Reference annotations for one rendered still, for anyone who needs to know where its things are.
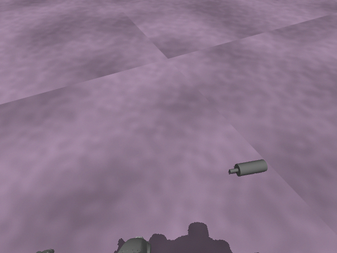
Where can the bottle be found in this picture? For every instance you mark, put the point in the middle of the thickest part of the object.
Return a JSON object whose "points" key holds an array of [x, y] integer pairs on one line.
{"points": [[249, 167]]}

